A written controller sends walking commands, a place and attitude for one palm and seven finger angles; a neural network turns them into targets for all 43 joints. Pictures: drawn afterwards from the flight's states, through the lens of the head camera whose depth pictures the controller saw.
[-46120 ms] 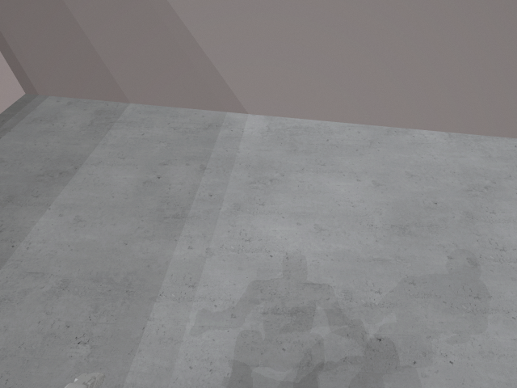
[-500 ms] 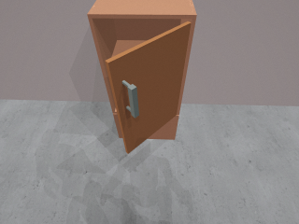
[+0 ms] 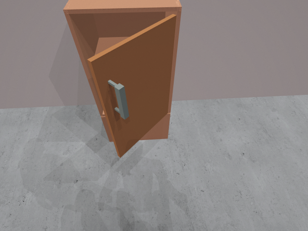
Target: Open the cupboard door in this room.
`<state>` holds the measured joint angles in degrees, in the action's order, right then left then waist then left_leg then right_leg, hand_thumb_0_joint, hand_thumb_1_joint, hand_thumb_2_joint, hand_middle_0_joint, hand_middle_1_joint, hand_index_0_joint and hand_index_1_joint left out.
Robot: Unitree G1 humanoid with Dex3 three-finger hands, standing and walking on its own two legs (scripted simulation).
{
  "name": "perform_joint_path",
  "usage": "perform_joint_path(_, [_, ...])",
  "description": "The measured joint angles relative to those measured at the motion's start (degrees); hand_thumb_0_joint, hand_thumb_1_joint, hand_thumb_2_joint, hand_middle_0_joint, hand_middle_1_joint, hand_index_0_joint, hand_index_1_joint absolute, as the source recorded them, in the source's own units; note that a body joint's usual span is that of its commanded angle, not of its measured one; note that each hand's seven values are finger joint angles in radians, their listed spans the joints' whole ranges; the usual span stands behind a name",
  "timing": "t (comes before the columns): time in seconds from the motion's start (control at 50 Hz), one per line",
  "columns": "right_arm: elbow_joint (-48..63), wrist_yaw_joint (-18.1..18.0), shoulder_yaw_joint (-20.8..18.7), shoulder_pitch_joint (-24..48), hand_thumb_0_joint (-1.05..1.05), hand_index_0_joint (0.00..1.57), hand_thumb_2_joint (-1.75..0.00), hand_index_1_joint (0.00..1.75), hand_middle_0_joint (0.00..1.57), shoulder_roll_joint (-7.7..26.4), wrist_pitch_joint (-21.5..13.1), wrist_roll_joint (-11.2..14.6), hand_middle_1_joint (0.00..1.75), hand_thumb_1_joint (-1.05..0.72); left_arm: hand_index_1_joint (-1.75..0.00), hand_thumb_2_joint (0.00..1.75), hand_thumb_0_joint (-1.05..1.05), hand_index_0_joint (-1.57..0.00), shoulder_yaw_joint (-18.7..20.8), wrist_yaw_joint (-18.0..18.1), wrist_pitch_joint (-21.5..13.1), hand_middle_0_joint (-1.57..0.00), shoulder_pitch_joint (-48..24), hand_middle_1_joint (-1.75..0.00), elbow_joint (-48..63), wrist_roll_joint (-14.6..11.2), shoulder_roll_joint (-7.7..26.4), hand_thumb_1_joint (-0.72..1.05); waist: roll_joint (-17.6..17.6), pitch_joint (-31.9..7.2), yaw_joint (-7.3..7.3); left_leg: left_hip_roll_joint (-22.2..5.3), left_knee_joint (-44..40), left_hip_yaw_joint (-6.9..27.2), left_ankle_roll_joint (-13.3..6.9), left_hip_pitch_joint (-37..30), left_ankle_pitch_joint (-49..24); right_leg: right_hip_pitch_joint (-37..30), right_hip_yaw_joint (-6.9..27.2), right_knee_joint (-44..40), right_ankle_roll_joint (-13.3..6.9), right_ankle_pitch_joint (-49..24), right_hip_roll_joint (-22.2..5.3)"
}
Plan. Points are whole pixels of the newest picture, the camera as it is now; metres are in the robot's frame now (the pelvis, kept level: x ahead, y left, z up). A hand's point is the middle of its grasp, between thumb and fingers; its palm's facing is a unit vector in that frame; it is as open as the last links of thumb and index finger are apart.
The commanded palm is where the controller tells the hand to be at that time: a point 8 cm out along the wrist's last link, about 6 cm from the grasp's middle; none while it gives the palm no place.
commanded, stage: walk to a spot facing it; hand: left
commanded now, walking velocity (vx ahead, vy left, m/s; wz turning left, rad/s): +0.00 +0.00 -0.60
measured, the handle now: (118, 100) +0.53 +0.16 -0.01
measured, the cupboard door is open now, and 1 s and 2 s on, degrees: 46 46 46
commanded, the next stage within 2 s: none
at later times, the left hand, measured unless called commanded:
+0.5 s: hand out of the picture +0.07 +0.18 -0.16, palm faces -0.16 -0.95 -0.25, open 7.3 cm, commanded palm none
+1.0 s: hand (117, 224) +0.17 +0.13 -0.18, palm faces -0.52 -0.82 -0.25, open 7.3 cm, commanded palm none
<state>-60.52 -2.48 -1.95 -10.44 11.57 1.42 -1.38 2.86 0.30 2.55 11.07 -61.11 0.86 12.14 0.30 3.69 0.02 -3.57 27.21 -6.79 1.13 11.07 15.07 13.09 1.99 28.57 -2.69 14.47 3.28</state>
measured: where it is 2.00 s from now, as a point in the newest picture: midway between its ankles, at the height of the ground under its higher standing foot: outside the picture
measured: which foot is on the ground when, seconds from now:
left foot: down 0.00-0.16, up 0.18-0.54, down 0.56-1.00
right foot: down 0.00-0.56, up 0.58-0.80, down 0.82-1.00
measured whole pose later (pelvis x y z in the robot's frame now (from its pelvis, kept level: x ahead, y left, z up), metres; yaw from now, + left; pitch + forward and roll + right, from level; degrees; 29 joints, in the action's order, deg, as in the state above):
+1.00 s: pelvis -0.02 -0.01 -0.01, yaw -33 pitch +1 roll +0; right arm -51.1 -2.0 -3.2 -10.2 15.2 1.2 -0.3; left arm 4.1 -0.3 3.3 10.0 -51.5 1.3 15.0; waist -1.9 6.1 -0.6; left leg -2.7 40.2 -2.5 3.2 20.0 24.0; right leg 21.5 7.2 36.0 1.3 15.2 1.4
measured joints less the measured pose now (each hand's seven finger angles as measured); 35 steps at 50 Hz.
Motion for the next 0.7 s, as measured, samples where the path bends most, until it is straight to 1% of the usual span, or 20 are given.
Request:
perform_joint_path(0.04, [0.9, 0.0, -0.3, -0.7, 0.00, 0.20, -0.90, 0.30, 0.20, -0.4, 0.0, -0.1, 0.30, -0.91, -0.30, 0.90, 0.00, -0.20, 0.4, -0.4, 0.5, -0.20, 0.2, -0.30, 1.1, 0.1, 0.0, 0.91, -0.8, 0.4, 0.07, 0.1, 1.3, -1.4, -0.1, 0.8, 0.6, 2.5, 0.9, 4.0, 0.2, 1.2, -0.2])
perform_joint_path(0.1, [1.6, -0.1, -0.7, -1.7, 0.00, 0.20, -0.90, 0.30, 0.20, -0.4, -0.2, -0.5, 0.30, -0.91, -0.30, 0.90, 0.00, -0.20, 1.0, -0.9, 1.3, -0.20, 0.0, -0.30, 2.7, 0.1, -0.3, 0.91, -0.6, 1.5, 0.23, -0.5, 3.0, -2.9, 0.0, 1.1, 1.5, 6.1, -0.8, 14.3, 0.9, 9.2, -1.2])
perform_joint_path(0.12, [1.6, -0.1, -0.8, -2.0, 0.00, 0.20, -0.90, 0.30, 0.20, -0.2, -0.2, -0.6, 0.30, -0.91, -0.30, 0.90, 0.00, -0.20, 1.2, -1.0, 1.3, -0.20, 0.0, -0.30, 3.1, 0.1, -0.5, 0.91, 0.0, 1.8, 0.29, -1.0, 3.7, -3.1, 0.3, 1.2, 1.8, 6.1, -1.5, 15.1, 1.0, 10.1, -1.6])
perform_joint_path(0.14, [1.7, -0.1, -0.9, -2.4, 0.01, 0.20, -0.90, 0.30, 0.20, 0.1, 0.0, -0.6, 0.30, -0.91, -0.30, 0.90, 0.00, -0.20, 1.3, -1.2, 1.1, -0.20, 0.1, -0.30, 3.8, 0.1, -0.7, 0.91, 0.6, 1.9, 0.40, -1.7, 4.9, -3.1, 0.7, 1.6, 2.4, 5.4, -2.2, 13.6, 1.0, 8.8, -2.0])
perform_joint_path(0.16, [1.9, 0.0, -1.0, -2.9, 0.01, 0.20, -0.90, 0.30, 0.20, 0.2, 0.3, -0.5, 0.30, -0.91, -0.30, 0.90, 0.00, -0.20, 1.4, -1.4, 0.6, -0.20, 0.6, -0.30, 4.7, 0.2, -0.4, 0.91, 0.4, 1.5, 0.51, -2.0, 7.0, -3.3, 0.9, 2.8, 3.3, 4.1, -1.4, 9.3, 0.7, 4.4, -2.6])
perform_joint_path(0.18, [1.9, 0.1, -1.2, -2.7, 0.01, 0.20, -0.90, 0.30, 0.20, 0.4, 0.8, -0.2, 0.30, -0.91, -0.30, 0.90, 0.00, -0.20, 1.6, -1.2, 0.1, -0.20, 0.7, -0.30, 5.2, 0.4, -0.4, 0.91, 0.6, 1.6, 0.65, -2.1, 11.5, -2.3, 1.1, 4.9, 7.2, 4.5, -1.2, 8.8, 0.2, 2.9, -2.3])
perform_joint_path(0.2, [2.0, 0.2, -1.5, -2.2, 0.01, 0.20, -0.90, 0.30, 0.20, 0.8, 1.4, 0.1, 0.30, -0.91, -0.30, 0.90, 0.00, -0.20, 1.6, -0.9, -0.2, -0.20, 0.5, -0.30, 5.4, 0.3, -0.6, 0.91, 1.2, 2.2, 0.57, -1.8, 17.3, 0.0, 1.1, 7.2, 10.8, 4.9, -1.4, 9.6, -0.2, 3.4, -1.7])
perform_joint_path(0.22, [2.0, 0.3, -1.8, -1.6, 0.01, 0.20, -0.90, 0.30, 0.20, 1.1, 1.8, 0.2, 0.30, -0.91, -0.30, 0.90, 0.00, -0.20, 1.6, -0.7, -0.2, -0.20, 0.4, -0.30, 5.6, 0.3, -0.8, 0.91, 1.7, 2.7, 0.52, -1.1, 23.1, 2.2, 1.0, 9.4, 12.6, 4.8, -1.6, 9.5, -0.6, 4.0, -1.2])
perform_joint_path(0.26, [2.4, 0.3, -2.1, -0.3, 0.01, 0.20, -0.90, 0.30, 0.20, 1.6, 2.2, 0.3, 0.30, -0.91, -0.30, 0.90, 0.00, -0.20, 1.7, -0.1, -0.3, -0.20, 0.6, -0.30, 5.8, 0.3, -1.2, 0.91, 1.8, 3.2, 0.64, 0.1, 31.6, 4.7, 1.1, 13.0, 12.4, 4.3, -0.9, 7.3, -1.1, 3.4, -0.3])
perform_joint_path(0.3, [3.3, 0.3, -2.2, 1.1, 0.01, 0.20, -0.90, 0.30, 0.20, 1.6, 2.1, 0.4, 0.30, -0.91, -0.30, 0.90, 0.00, -0.20, 1.7, 0.3, -0.5, -0.20, 1.3, -0.30, 5.7, 0.3, -1.2, 0.91, 1.1, 3.2, 0.82, 0.9, 34.1, 5.5, 1.4, 14.6, 11.1, 3.7, 0.7, 4.3, -1.1, 1.4, 0.2])
perform_joint_path(0.38, [5.6, 0.3, -2.0, 3.7, 0.01, 0.20, -0.90, 0.30, 0.20, 1.2, 1.5, 0.8, 0.30, -0.91, -0.30, 0.90, 0.00, -0.21, 1.6, 0.4, -0.5, -0.20, 2.6, -0.30, 5.5, 0.3, -1.2, 0.91, -0.4, 2.3, 1.23, 1.8, 28.9, 6.2, 1.8, 13.7, 10.3, 3.0, 4.3, -0.3, -1.1, -2.0, 1.0])
perform_joint_path(0.46, [7.5, 0.2, -1.7, 5.9, 0.01, 0.20, -0.90, 0.30, 0.20, 0.5, 0.9, 1.2, 0.30, -0.91, -0.30, 0.90, 0.00, -0.21, 1.8, 0.2, -0.2, -0.20, 2.9, -0.30, 5.7, 0.5, -0.7, 0.91, -1.5, 1.7, 1.88, 2.5, 21.2, 7.2, 1.6, 11.0, 10.7, 3.1, 7.4, -2.0, -0.5, -3.6, 1.9])
perform_joint_path(0.5, [8.3, 0.2, -1.5, 6.6, 0.01, 0.20, -0.90, 0.30, 0.20, 0.1, 0.5, 1.4, 0.30, -0.91, -0.30, 0.90, 0.00, -0.21, 2.0, 0.1, -0.1, -0.20, 2.7, -0.30, 6.0, 0.5, -0.2, 0.91, -2.0, 1.4, 2.18, 2.9, 16.1, 7.8, 1.3, 9.1, 9.8, 3.6, 8.8, -1.8, 0.0, -3.9, 2.4])
perform_joint_path(0.54, [9.1, 0.0, -1.0, 6.6, 0.01, 0.20, -0.90, 0.30, 0.20, -0.1, -0.3, 1.5, 0.30, -0.91, -0.30, 0.90, 0.00, -0.21, 2.1, 0.1, 0.3, -0.20, 2.6, -0.30, 6.4, 0.3, 0.3, 0.91, -2.2, 0.8, 2.06, 2.9, 7.1, 8.1, 0.7, 5.7, 6.3, 4.9, 9.9, -0.3, 0.7, -3.5, 3.3])
perform_joint_path(0.56, [9.9, 0.0, -0.8, 6.0, 0.01, 0.20, -0.90, 0.30, 0.20, 0.4, -0.8, 1.2, 0.30, -0.91, -0.30, 0.90, 0.00, -0.21, 2.1, -0.1, 0.5, -0.20, 2.8, -0.30, 6.9, 0.0, 0.2, 0.91, -0.8, -0.1, 1.78, 1.4, 1.9, 9.3, -0.5, 4.0, 3.9, 6.5, 9.1, 1.8, 1.1, -1.8, 4.5])
perform_joint_path(0.58, [10.1, -0.3, -0.8, 5.9, 0.01, 0.20, -0.90, 0.30, 0.20, 0.4, -1.2, 0.8, 0.30, -0.91, -0.30, 0.90, 0.00, -0.21, 2.1, -0.4, 0.8, -0.20, 2.1, -0.30, 7.0, -0.1, 0.7, 0.91, -0.8, 0.2, 1.56, 1.1, 1.9, 9.3, -0.3, 4.4, 1.2, 8.6, 7.5, 6.5, 1.9, 3.3, 4.2])
perform_joint_path(0.6, [10.2, -0.4, -0.5, 5.6, 0.00, 0.20, -0.90, 0.30, 0.20, 0.0, -1.3, 0.4, 0.30, -0.91, -0.30, 0.90, 0.01, -0.21, 2.3, -0.7, 1.0, -0.20, 1.3, -0.30, 7.3, -0.1, 1.4, 0.91, -1.5, 0.8, 1.68, 1.1, 3.2, 8.7, 0.2, 4.7, 0.9, 10.8, 5.8, 12.5, 2.8, 7.8, 3.3])
perform_joint_path(0.62, [10.1, -0.3, -0.2, 5.1, 0.00, 0.20, -0.90, 0.30, 0.20, -0.3, -1.3, 0.0, 0.30, -0.91, -0.30, 0.90, 0.01, -0.21, 2.6, -1.0, 1.1, -0.20, 0.6, -0.30, 7.7, 0.2, 2.0, 0.91, -2.0, 1.2, 1.84, 0.8, 3.7, 8.1, 0.6, 4.5, 1.2, 12.8, 4.2, 18.5, 3.5, 10.4, 2.5])
perform_joint_path(0.66, [9.9, -0.2, 0.2, 3.6, 0.00, 0.20, -0.90, 0.30, 0.20, -0.5, -1.2, -0.5, 0.30, -0.91, -0.30, 0.90, 0.01, -0.20, 3.0, -1.6, 1.1, -0.20, -0.7, -0.30, 8.4, 0.3, 3.0, 0.91, -2.1, 1.8, 2.05, -0.2, 3.2, 7.5, 1.2, 3.6, 1.6, 15.5, 1.3, 26.8, 4.5, 12.1, 0.7])
perform_joint_path(0.7, [9.5, -0.1, 0.3, 2.4, 0.00, 0.20, -0.90, 0.30, 0.20, -0.3, -0.9, -0.9, 0.30, -0.91, -0.30, 0.90, 0.01, -0.20, 3.1, -2.0, 1.1, -0.20, -1.6, -0.30, 9.4, 0.2, 3.3, 0.91, -1.1, 2.3, 2.14, -1.7, 2.7, 6.9, 1.8, 2.8, 1.6, 15.3, -1.2, 27.1, 5.0, 12.6, -1.1])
